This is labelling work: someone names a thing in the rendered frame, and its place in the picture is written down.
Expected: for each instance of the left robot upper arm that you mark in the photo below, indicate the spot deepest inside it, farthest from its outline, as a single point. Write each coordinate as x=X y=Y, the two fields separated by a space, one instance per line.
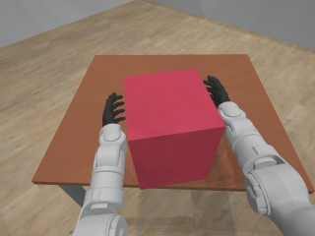
x=109 y=224

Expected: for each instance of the left robot hand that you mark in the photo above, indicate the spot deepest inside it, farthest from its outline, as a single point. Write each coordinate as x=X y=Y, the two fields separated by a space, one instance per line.
x=108 y=116

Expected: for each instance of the right robot hand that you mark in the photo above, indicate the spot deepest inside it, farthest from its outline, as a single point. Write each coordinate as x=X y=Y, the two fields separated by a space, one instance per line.
x=218 y=93

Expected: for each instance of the right robot upper arm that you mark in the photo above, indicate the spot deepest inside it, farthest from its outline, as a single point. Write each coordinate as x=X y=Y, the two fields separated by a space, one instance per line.
x=278 y=192

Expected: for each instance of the right robot forearm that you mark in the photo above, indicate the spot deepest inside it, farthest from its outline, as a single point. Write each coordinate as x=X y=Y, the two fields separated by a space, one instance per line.
x=246 y=142

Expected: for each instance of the left robot forearm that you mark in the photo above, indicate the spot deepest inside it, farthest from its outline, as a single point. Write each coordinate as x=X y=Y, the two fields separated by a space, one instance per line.
x=105 y=195

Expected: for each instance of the carton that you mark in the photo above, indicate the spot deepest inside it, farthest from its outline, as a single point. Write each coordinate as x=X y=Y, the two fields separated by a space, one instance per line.
x=173 y=127

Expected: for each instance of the table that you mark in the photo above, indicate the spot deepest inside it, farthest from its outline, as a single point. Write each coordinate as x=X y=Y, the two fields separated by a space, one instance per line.
x=69 y=159

